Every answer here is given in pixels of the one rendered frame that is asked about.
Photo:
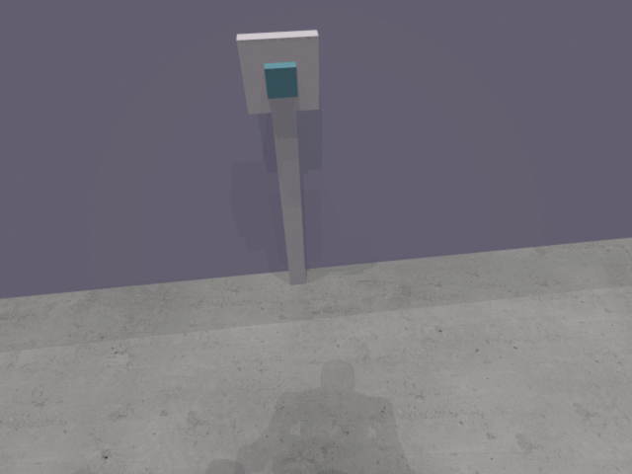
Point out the button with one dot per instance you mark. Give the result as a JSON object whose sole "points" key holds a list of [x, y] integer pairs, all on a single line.
{"points": [[281, 80]]}

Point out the panel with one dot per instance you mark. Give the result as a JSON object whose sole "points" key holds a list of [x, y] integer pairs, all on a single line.
{"points": [[303, 48]]}

